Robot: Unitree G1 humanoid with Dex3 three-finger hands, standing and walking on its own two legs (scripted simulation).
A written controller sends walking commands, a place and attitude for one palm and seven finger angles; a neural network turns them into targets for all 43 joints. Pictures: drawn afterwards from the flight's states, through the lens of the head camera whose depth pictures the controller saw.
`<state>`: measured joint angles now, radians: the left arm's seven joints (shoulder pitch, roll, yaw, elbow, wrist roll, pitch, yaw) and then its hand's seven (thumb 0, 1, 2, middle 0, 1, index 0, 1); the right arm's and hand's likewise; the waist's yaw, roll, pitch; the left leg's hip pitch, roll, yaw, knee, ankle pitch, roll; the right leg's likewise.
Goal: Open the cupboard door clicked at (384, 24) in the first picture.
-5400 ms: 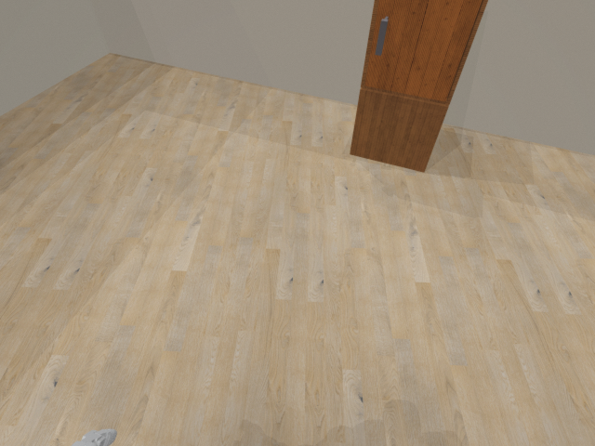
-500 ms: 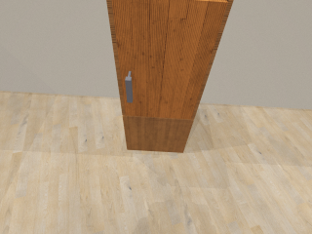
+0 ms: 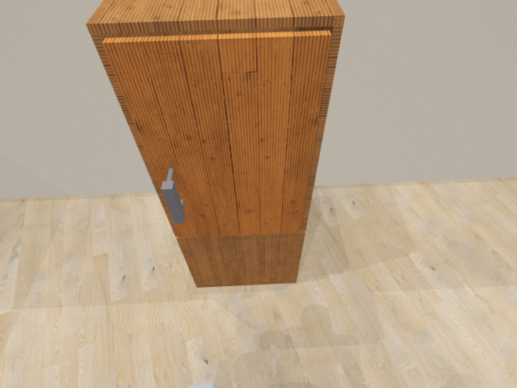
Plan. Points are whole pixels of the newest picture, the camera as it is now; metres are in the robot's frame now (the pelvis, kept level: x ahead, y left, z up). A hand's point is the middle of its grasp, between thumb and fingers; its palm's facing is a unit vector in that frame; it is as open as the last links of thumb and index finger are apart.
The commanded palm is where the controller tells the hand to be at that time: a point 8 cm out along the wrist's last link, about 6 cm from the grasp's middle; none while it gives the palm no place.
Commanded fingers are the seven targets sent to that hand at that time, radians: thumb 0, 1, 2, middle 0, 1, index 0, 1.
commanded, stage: come to a stop and stand still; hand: left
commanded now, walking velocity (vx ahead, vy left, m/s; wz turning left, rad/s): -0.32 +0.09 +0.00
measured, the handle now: (175, 196) +0.54 +0.23 -0.11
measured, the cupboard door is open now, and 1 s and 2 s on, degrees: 0 0 0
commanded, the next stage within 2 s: look again from close up in 1.26 s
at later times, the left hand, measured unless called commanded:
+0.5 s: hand out of the picture +0.07 +0.20 -0.18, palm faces +0.00 -0.95 -0.31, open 7.4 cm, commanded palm none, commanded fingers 0.00 0.90 0.90 -0.20 -0.30 -0.20 -0.30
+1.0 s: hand out of the picture -0.02 +0.15 -0.18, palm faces +0.00 -0.98 -0.21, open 7.4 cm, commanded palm none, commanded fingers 0.00 0.90 0.90 -0.20 -0.30 -0.20 -0.30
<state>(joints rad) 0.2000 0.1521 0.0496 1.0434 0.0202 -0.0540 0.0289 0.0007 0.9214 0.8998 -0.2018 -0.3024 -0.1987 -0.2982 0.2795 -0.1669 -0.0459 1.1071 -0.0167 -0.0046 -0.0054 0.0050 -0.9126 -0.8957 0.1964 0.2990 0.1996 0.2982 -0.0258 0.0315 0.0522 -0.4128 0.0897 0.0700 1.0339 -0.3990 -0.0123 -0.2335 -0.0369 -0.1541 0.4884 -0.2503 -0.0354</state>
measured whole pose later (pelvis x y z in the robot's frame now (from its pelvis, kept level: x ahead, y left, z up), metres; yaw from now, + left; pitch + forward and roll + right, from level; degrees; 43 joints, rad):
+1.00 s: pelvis -0.05 -0.03 -0.01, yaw -2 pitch -2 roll +0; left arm 0.32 0.16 0.02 1.01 0.01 0.03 0.03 0.01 0.91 0.90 -0.20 -0.30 -0.20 -0.30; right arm 0.40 -0.14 -0.01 1.02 -0.02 0.02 -0.01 0.00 -0.91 -0.90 0.20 0.30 0.20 0.30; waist -0.03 0.00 -0.01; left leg -0.30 0.00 0.02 0.57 -0.24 0.02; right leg -0.32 0.01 -0.03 0.59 -0.25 -0.03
